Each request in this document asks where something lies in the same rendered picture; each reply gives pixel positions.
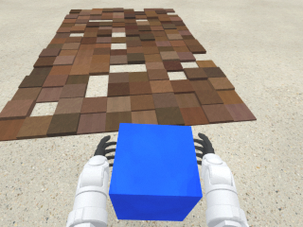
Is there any robot right hand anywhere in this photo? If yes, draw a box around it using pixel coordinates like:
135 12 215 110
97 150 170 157
193 132 215 166

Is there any robot right forearm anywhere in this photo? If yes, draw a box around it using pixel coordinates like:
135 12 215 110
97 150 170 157
201 153 249 227

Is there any robot left hand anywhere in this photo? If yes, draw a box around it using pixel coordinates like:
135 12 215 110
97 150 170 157
94 135 116 167

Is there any robot left forearm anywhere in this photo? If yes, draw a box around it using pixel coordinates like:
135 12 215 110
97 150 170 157
65 155 110 227

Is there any carton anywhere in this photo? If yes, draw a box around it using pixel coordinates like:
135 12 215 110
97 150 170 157
108 123 203 221

